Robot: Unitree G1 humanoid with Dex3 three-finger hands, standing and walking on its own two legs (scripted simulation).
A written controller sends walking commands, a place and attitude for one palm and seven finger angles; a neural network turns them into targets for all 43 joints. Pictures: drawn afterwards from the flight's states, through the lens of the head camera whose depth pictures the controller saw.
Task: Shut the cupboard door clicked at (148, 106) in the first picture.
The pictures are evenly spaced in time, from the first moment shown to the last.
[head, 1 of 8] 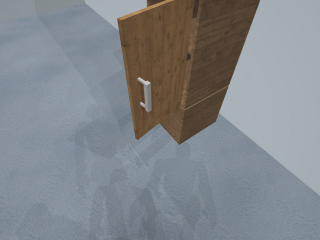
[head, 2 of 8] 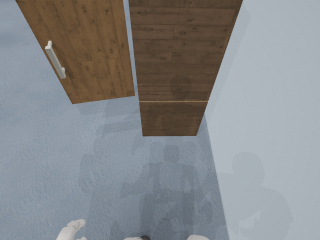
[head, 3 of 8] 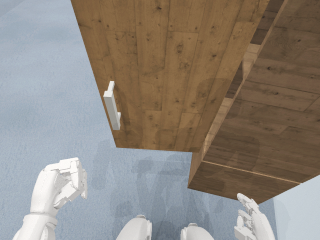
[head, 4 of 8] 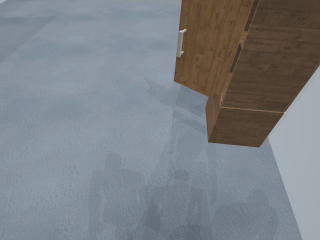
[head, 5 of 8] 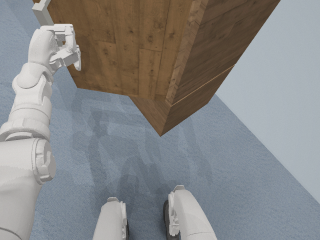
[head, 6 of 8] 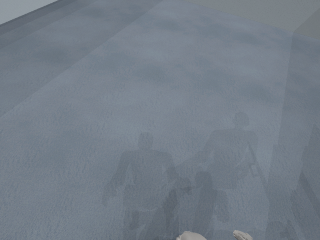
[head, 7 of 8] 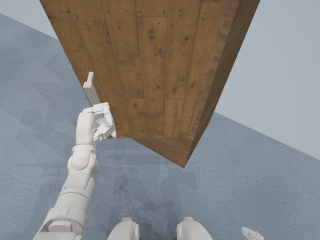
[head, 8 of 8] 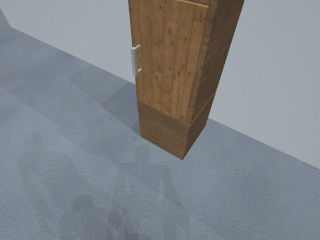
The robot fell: no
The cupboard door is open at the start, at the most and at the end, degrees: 100 100 0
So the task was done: yes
